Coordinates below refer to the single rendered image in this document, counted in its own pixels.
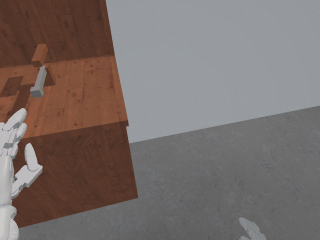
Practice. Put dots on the tap lever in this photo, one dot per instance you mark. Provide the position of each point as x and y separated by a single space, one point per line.
37 90

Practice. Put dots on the left robot hand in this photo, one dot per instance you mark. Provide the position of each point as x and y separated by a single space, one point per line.
10 135

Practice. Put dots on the left robot forearm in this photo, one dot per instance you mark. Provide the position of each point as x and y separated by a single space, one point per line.
8 227

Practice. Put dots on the right robot hand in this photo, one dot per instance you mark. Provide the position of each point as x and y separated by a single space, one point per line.
252 230

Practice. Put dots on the counter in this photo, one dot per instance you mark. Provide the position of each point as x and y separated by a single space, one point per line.
78 128

